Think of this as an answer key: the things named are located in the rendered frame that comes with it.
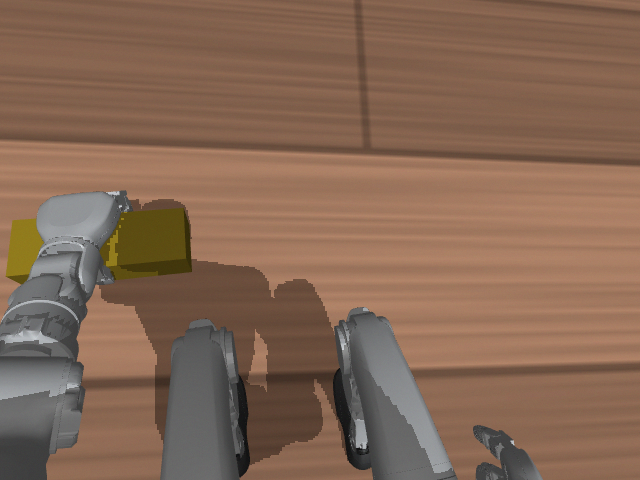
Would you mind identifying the left robot hand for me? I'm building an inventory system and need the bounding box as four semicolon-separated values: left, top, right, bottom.
36;190;133;285

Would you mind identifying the right robot foot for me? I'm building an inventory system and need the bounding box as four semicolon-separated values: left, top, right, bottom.
333;368;371;470

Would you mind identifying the carton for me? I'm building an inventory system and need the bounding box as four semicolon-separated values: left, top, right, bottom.
6;208;192;285

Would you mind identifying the right robot hand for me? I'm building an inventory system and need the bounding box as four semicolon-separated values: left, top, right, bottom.
473;425;543;480

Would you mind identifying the left robot arm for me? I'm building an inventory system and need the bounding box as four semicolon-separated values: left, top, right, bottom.
0;237;101;480

